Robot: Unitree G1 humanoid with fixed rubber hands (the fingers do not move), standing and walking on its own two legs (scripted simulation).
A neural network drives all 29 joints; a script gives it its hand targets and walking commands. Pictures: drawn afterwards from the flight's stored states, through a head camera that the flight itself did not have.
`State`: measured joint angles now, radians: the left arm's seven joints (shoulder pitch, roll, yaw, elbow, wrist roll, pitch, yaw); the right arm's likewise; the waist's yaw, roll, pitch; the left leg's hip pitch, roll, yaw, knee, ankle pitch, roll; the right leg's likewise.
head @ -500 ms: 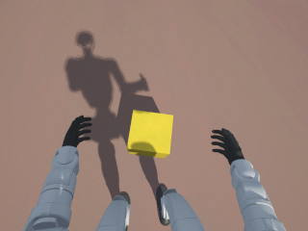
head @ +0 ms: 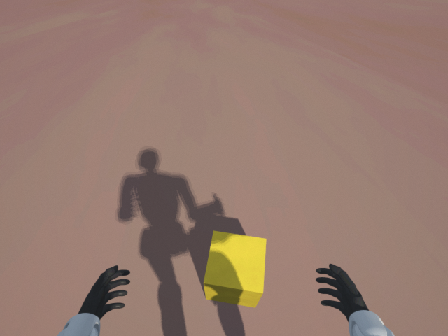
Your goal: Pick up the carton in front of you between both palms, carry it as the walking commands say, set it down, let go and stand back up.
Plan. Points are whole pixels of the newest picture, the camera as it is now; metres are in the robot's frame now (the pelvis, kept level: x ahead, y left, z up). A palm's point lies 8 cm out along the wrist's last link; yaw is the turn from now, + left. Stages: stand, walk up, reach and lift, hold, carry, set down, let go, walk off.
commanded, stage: let go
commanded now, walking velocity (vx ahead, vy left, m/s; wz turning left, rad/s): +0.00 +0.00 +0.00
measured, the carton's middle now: (234, 270) +0.41 -0.05 -0.65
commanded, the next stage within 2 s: stand in 0.32 s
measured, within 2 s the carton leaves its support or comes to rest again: neither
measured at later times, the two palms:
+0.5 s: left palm (77, 332) +0.13 +0.26 -0.08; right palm (380, 319) +0.15 -0.28 -0.08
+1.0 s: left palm out of the picture +0.09 +0.25 -0.09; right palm out of the picture +0.11 -0.30 -0.11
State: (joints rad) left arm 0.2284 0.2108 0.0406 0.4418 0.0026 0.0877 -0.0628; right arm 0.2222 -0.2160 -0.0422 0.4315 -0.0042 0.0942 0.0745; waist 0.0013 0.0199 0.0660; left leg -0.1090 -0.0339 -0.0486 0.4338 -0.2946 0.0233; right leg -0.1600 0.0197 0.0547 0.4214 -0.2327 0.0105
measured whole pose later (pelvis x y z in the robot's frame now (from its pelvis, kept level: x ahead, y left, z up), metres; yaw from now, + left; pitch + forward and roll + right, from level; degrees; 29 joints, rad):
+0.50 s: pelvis +0.00 -0.02 -0.01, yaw +0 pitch -2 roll +0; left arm 0.21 0.27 0.08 0.66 0.02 0.02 0.01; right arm 0.20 -0.29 -0.07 0.60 -0.02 0.03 0.00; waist 0.00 0.03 0.02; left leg -0.15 -0.02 -0.06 0.53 -0.34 0.00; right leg -0.20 0.04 0.03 0.53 -0.29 -0.01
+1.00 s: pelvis -0.01 -0.03 +0.00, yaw +1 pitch -2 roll +0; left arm 0.20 0.28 0.06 0.81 0.02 -0.02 0.03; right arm 0.22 -0.31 -0.05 0.78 -0.02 -0.01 -0.03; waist 0.01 0.03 0.03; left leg -0.13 -0.01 -0.07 0.48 -0.31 -0.02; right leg -0.19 0.04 0.01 0.49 -0.26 -0.03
